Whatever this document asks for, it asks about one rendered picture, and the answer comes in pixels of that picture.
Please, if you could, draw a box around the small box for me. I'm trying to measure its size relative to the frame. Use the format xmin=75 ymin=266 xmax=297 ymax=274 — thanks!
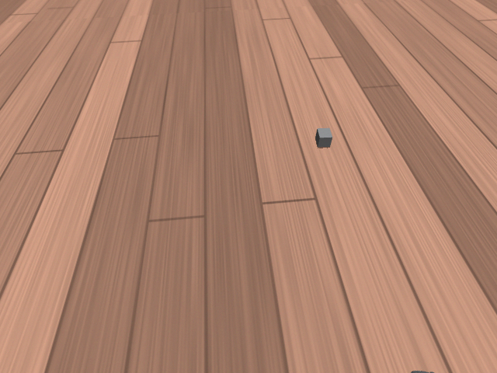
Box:
xmin=315 ymin=128 xmax=332 ymax=147

